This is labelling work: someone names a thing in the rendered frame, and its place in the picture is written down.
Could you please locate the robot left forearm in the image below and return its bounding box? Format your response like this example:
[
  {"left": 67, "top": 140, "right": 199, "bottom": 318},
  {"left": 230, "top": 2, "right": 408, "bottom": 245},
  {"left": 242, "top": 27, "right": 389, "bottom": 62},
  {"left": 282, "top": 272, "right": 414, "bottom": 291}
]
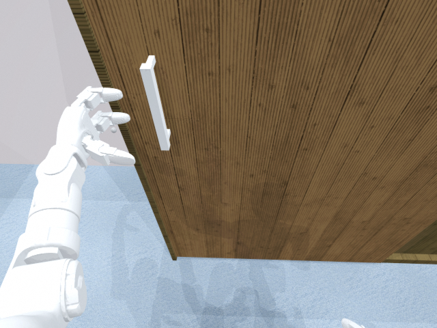
[{"left": 0, "top": 144, "right": 88, "bottom": 318}]

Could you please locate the handle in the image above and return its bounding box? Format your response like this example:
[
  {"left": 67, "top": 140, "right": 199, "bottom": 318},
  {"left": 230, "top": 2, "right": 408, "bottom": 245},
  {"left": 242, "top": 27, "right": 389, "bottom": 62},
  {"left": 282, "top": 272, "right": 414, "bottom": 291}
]
[{"left": 140, "top": 55, "right": 171, "bottom": 150}]

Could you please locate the left robot hand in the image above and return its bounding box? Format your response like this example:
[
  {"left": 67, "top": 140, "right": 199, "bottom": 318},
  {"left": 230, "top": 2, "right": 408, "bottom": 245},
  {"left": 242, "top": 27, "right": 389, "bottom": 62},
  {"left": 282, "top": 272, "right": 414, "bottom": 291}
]
[{"left": 56, "top": 86, "right": 135, "bottom": 166}]

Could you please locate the left robot upper arm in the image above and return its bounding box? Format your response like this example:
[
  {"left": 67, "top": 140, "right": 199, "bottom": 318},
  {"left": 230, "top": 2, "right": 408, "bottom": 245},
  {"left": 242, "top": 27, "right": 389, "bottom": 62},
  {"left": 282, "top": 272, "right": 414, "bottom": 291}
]
[{"left": 0, "top": 258, "right": 87, "bottom": 328}]

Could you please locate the wardrobe door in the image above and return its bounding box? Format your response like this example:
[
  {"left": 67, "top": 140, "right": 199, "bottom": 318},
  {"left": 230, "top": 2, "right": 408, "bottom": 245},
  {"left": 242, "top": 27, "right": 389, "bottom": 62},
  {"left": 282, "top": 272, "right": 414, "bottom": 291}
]
[
  {"left": 81, "top": 0, "right": 437, "bottom": 263},
  {"left": 395, "top": 220, "right": 437, "bottom": 254}
]

